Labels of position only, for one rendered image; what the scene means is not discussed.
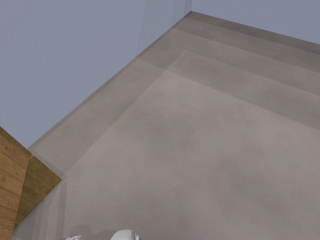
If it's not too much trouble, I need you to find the robot left thigh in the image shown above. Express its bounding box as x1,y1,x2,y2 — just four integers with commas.
110,229,139,240

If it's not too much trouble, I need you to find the cupboard door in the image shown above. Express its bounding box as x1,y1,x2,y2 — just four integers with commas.
0,134,29,240

